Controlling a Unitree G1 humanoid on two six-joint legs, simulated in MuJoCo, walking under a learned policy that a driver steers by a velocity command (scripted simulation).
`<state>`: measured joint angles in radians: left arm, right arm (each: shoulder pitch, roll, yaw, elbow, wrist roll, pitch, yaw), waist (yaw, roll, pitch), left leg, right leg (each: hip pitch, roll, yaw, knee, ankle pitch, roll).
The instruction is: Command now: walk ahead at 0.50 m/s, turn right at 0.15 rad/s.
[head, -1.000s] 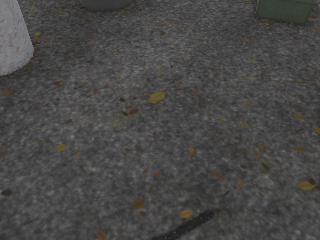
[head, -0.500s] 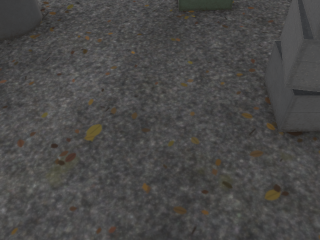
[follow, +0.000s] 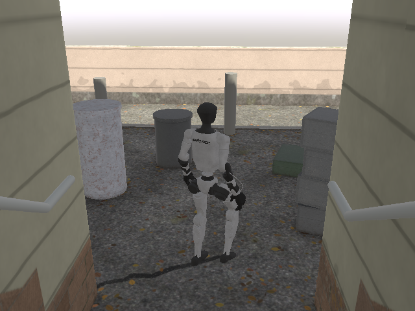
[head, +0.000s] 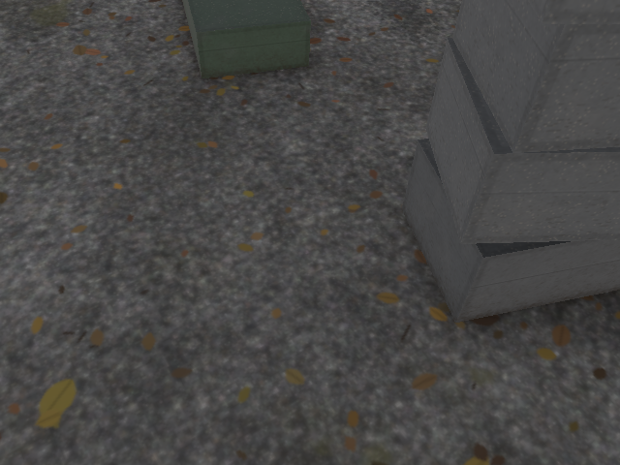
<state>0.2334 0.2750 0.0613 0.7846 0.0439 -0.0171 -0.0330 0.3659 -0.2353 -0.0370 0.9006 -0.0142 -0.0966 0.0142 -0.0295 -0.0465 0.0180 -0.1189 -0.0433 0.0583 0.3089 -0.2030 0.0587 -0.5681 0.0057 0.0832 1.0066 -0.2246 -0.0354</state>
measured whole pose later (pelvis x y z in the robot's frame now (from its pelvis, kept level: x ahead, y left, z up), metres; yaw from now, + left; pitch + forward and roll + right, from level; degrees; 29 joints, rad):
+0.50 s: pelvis +0.26 -0.04 +0.00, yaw +6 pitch +0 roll -1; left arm 0.35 0.22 0.04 0.89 0.02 -0.10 0.01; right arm 0.23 -0.27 -0.06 0.88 -0.04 -0.02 0.04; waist 0.01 0.05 0.02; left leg -0.63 0.07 -0.03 1.03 -0.16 0.05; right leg -0.08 0.03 -0.17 0.25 -0.19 -0.07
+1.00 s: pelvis +0.53 +0.06 -0.01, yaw +24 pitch +1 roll +0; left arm 0.17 0.24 0.04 0.76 0.05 -0.04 -0.01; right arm 0.31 -0.27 -0.07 0.87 0.00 -0.03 0.01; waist -0.02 -0.02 0.06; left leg -0.21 -0.15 -0.01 0.37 -0.18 0.15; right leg -0.58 -0.12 0.04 1.10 -0.30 0.03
